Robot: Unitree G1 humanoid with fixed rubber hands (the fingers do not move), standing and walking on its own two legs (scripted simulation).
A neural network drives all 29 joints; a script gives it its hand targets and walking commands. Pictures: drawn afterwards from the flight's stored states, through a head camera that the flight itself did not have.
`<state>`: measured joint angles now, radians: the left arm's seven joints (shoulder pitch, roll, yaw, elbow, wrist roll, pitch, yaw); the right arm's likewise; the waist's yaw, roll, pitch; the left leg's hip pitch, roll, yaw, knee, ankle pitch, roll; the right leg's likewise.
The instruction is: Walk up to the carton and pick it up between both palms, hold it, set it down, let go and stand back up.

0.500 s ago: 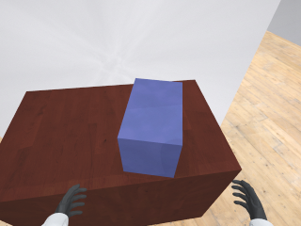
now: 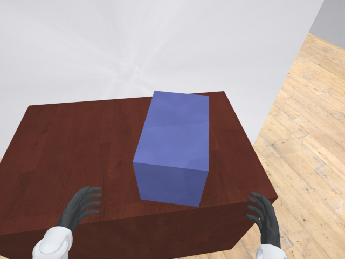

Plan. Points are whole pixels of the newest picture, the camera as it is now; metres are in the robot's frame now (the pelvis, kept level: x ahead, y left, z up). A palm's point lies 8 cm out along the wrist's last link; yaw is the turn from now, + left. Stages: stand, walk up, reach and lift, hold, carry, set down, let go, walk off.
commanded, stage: reach and lift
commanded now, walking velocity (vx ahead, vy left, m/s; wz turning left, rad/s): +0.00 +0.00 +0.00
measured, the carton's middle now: (175, 146) +0.43 +0.02 -0.03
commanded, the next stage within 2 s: none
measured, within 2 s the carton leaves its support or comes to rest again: neither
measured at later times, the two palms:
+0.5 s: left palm (73, 203) +0.23 +0.25 +0.01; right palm (261, 219) +0.19 -0.16 +0.03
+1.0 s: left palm (80, 178) +0.29 +0.25 +0.03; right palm (253, 188) +0.26 -0.16 +0.04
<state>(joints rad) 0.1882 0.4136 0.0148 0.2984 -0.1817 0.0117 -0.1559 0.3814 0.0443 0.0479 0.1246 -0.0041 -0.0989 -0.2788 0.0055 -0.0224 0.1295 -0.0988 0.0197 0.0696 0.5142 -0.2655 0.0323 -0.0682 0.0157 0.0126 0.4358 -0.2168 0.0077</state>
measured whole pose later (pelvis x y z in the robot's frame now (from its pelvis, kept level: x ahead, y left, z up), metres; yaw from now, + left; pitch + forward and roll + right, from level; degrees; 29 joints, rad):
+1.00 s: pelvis +0.05 +0.00 +0.00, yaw +0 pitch -5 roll -2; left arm 0.11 0.42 0.01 0.10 -0.27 0.07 -0.15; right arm 0.27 0.00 0.10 -0.01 0.05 -0.04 -0.33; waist 0.02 -0.02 0.13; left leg -0.10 0.02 0.07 0.51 -0.33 0.03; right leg -0.06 0.02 0.01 0.41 -0.27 0.01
